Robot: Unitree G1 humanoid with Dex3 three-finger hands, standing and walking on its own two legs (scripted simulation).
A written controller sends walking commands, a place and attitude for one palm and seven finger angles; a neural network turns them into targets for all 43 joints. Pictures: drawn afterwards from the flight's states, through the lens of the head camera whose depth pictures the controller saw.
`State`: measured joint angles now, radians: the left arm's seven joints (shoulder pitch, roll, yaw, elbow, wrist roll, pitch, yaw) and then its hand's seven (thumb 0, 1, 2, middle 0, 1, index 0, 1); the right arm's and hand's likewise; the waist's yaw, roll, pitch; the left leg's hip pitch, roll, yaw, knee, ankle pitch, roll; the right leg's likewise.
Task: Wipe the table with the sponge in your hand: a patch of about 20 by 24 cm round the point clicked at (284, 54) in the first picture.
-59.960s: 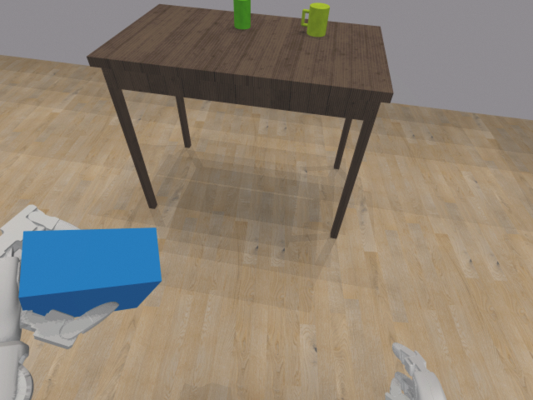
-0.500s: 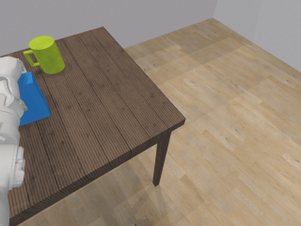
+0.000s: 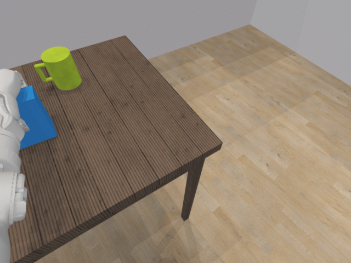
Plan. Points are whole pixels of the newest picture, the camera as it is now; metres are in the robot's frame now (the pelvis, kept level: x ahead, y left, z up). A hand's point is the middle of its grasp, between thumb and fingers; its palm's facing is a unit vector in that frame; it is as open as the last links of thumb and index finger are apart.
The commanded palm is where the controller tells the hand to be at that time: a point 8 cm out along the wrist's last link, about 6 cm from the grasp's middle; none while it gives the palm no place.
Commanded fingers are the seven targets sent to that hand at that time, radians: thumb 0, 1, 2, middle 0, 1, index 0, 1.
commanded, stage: slide back across to the first lane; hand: left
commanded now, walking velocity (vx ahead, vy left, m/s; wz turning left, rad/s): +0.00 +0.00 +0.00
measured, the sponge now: (18, 127) +0.42 +0.37 +0.06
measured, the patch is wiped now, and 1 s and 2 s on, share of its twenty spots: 1.00 1.00 1.00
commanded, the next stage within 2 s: wipe back along the first lane in 0.28 s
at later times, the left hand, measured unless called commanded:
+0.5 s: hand out of the picture +0.40 +0.40 +0.12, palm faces -0.19 +0.00 -0.98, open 10.4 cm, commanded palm +0.39 +0.39 +0.17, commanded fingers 0.00 0.10 1.30 -1.20 -1.60 -1.20 -1.60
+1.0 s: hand out of the picture +0.37 +0.37 +0.11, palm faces -0.08 -0.02 -1.00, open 10.4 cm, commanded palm +0.34 +0.36 +0.15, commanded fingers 0.00 0.10 1.30 -1.20 -1.60 -1.20 -1.60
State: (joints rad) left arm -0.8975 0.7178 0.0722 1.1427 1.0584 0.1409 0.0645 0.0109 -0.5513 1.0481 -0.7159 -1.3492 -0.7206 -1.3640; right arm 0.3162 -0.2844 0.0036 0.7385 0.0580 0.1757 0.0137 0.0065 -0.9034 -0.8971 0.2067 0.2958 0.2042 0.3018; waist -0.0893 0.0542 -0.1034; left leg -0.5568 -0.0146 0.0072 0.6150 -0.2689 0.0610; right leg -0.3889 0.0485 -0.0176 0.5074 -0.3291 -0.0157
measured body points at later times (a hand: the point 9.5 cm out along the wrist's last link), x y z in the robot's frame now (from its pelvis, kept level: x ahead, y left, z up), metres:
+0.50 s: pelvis +0.01 -0.02 +0.00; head +0.08 -0.01 +0.45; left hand +0.40 +0.40 +0.17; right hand +0.06 -0.31 -0.12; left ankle +0.01 +0.08 -0.73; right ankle -0.06 -0.12 -0.73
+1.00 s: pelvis +0.00 -0.01 +0.01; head +0.03 -0.02 +0.45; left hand +0.37 +0.37 +0.16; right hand +0.11 -0.28 -0.12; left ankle +0.01 +0.08 -0.73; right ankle -0.06 -0.12 -0.73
